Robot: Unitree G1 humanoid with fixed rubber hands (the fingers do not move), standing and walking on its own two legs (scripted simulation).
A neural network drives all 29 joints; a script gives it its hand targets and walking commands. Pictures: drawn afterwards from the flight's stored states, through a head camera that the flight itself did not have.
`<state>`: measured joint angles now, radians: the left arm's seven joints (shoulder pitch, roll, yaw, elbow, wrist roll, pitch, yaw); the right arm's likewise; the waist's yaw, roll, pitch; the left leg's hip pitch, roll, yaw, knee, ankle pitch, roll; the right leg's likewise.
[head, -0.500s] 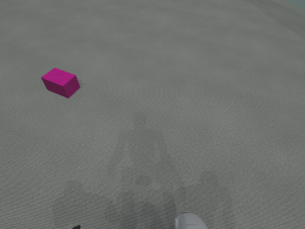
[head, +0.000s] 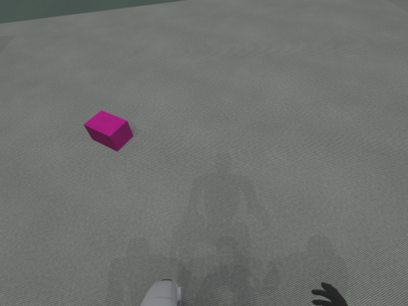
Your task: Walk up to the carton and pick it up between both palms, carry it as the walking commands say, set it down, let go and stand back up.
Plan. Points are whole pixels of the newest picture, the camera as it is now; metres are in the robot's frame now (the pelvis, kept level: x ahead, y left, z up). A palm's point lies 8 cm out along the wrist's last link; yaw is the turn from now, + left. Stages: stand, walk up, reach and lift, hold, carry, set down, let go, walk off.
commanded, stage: walk up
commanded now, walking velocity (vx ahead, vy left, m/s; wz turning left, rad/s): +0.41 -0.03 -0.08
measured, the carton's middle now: (109, 130) +1.29 +0.83 -0.72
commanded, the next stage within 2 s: none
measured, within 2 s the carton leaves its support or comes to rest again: neither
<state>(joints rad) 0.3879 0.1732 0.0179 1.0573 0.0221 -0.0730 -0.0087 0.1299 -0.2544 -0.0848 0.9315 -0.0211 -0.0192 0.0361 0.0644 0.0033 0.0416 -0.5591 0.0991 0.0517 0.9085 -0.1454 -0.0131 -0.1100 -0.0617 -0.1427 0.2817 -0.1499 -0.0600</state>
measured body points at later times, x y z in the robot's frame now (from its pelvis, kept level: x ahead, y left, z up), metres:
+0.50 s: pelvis +0.20 +0.08 -0.01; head +0.21 +0.08 +0.44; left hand +0.30 +0.33 -0.15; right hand +0.19 -0.18 -0.15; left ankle +0.15 +0.19 -0.76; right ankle +0.20 -0.07 -0.69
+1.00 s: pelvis +0.37 +0.02 +0.00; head +0.39 -0.02 +0.45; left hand +0.41 +0.27 -0.13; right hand +0.47 -0.25 -0.15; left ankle +0.43 +0.21 -0.67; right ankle +0.38 -0.05 -0.76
